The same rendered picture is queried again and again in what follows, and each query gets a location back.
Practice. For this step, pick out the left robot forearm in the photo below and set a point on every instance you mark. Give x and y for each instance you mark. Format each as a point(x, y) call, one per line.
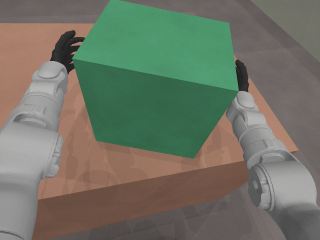
point(42, 103)

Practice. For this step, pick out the robot right upper arm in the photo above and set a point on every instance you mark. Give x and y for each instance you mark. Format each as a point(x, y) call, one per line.
point(286, 191)

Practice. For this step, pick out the pedestal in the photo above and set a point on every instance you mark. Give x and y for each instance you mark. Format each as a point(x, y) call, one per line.
point(98, 183)

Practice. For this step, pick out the robot right hand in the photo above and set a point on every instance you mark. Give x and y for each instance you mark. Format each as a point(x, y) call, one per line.
point(242, 76)

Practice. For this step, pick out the robot left upper arm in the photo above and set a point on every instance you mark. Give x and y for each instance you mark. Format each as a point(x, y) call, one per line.
point(28, 154)

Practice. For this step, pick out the carton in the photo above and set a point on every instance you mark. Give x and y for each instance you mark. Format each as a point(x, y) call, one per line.
point(155, 79)

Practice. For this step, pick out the right robot forearm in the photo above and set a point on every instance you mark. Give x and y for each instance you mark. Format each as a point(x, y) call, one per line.
point(257, 140)

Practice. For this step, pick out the robot left hand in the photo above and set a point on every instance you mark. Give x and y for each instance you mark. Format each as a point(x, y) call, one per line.
point(63, 49)

